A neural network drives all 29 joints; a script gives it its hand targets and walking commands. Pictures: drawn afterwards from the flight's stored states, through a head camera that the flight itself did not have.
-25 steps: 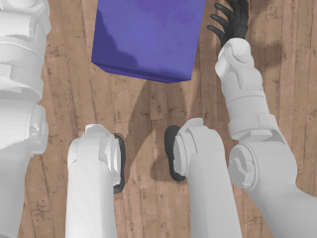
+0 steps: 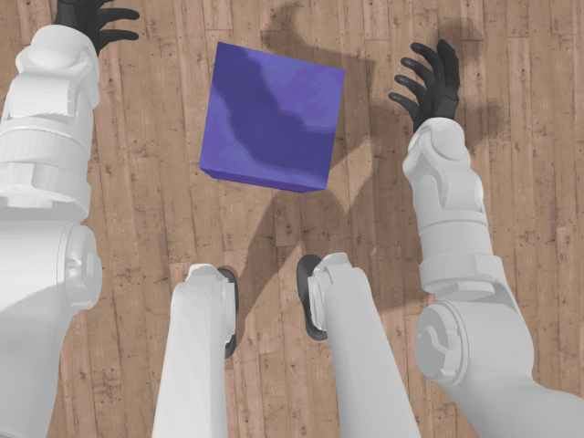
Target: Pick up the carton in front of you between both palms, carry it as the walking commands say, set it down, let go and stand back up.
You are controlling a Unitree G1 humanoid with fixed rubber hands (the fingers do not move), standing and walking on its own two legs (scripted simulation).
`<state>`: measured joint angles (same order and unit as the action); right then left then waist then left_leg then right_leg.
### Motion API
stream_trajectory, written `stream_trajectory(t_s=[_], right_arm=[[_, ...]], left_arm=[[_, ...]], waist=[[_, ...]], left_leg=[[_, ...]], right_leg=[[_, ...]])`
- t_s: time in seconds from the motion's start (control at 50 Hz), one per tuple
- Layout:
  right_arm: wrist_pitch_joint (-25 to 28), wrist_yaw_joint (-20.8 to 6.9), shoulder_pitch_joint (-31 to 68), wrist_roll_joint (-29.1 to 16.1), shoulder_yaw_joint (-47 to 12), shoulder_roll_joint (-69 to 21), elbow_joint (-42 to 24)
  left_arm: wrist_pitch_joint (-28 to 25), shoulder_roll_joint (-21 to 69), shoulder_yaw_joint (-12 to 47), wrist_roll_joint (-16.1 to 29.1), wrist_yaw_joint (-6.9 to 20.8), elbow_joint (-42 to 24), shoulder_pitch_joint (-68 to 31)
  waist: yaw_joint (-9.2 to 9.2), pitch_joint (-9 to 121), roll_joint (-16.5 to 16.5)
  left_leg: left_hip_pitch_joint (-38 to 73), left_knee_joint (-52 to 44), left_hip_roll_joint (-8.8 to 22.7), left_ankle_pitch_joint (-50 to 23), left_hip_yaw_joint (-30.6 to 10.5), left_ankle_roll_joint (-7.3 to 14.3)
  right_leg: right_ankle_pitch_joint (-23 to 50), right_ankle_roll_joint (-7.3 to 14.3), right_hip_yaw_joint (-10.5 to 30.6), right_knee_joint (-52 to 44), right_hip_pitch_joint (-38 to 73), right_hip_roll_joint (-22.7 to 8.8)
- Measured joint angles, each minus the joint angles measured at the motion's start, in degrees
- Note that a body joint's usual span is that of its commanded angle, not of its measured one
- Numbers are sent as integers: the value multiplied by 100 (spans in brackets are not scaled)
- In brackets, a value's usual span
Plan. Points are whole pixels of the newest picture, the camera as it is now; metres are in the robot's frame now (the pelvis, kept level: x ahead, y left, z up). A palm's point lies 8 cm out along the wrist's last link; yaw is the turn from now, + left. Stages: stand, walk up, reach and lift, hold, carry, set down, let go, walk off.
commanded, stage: set down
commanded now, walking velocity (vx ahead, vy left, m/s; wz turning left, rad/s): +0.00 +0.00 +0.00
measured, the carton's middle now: (268, 132) +0.51 -0.01 -0.41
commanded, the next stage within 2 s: let go in 0.28 s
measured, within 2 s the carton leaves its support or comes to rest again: neither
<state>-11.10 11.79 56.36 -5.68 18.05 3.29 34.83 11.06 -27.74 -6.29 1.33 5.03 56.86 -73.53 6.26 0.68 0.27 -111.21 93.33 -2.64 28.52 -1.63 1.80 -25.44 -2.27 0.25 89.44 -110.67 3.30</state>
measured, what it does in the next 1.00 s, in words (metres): rises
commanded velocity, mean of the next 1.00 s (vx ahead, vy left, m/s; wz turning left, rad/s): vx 0.00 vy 0.00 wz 0.00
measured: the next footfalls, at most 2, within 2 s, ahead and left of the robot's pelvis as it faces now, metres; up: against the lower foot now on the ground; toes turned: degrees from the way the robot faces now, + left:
none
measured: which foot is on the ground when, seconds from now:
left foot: down 0.00-1.00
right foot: down 0.00-1.00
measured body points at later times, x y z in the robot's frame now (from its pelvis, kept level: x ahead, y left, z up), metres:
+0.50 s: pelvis +0.03 +0.00 +0.13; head +0.32 +0.03 +0.48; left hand +0.53 +0.22 +0.01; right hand +0.46 -0.18 +0.01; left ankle +0.08 +0.10 -0.50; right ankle +0.11 -0.12 -0.50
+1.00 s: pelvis +0.11 -0.02 +0.22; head +0.23 +0.00 +0.66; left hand +0.36 +0.22 +0.12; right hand +0.33 -0.24 +0.14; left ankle +0.08 +0.10 -0.50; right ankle +0.11 -0.12 -0.50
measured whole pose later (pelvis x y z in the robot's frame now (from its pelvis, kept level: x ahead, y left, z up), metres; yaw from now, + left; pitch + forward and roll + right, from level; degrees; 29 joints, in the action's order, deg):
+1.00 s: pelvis +0.11 -0.02 +0.22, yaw +4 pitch +16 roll +0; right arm -0.5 -3.6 -5.8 -1.8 1.9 10.2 25.3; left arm -0.2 -12.2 -7.5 -1.8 0.4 33.5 -3.6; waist 4.5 2.1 -2.2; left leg -33.1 35.0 -2.0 17.9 -3.6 0.0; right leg -16.7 1.1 1.7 34.8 -34.1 2.4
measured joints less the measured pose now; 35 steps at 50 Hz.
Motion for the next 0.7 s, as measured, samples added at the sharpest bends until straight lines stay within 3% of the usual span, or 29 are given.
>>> stream_trajectory(t_s=[0.36, 0.44, 0.52, 0.62, 0.7], right_arm=[[115, -364, -568, 590, 310, -206, 16], [243, -554, -1020, 811, 216, -201, -71], [387, -863, -1825, 996, -76, -88, -218], [509, -1266, -2905, 988, -516, 204, -384], [624, -1477, -3613, 822, -832, 455, -447]], left_arm=[[-137, 366, -512, -522, 182, 122, 516], [-209, 663, -732, -751, 46, -173, 1017], [-280, 1076, -864, -876, -260, -767, 1981], [-389, 1434, -759, -745, -584, -1517, 3404], [-530, 1504, -605, -570, -632, -1860, 4321]], waist=[[12, 330, 60], [-68, 413, 46], [-157, 469, 18], [-187, 400, -54], [-178, 310, -124]], left_leg=[[1800, -2364, -77, -712, -41, -1], [2218, -2827, -93, -834, -60, -16], [2817, -3312, -114, -925, -88, -40], [3836, -3941, -129, -1009, -144, -84], [4709, -4391, -108, -1045, -192, -122]], right_leg=[[654, 7, 125, -2304, 1801, -110], [756, 32, 134, -2734, 2209, -138], [811, 78, 134, -3163, 2787, -172], [842, 149, 113, -3698, 3770, -209], [849, 206, 85, -4091, 4619, -208]])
